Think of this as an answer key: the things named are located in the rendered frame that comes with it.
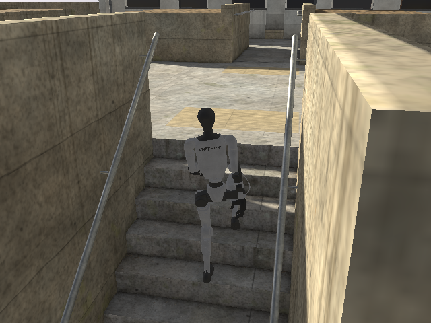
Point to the stairs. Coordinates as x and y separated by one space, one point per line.
160 280

